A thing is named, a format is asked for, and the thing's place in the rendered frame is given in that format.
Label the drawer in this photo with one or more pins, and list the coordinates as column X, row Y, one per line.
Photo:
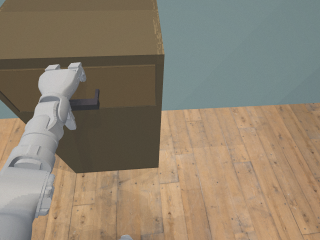
column 119, row 85

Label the robot left hand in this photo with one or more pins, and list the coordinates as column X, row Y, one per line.
column 64, row 82

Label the cabinet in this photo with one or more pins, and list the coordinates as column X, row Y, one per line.
column 38, row 33

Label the left robot upper arm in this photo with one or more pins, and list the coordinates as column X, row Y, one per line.
column 25, row 194

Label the handle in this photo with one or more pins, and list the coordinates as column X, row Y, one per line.
column 86, row 104

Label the robot left forearm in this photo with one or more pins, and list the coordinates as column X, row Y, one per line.
column 37, row 147

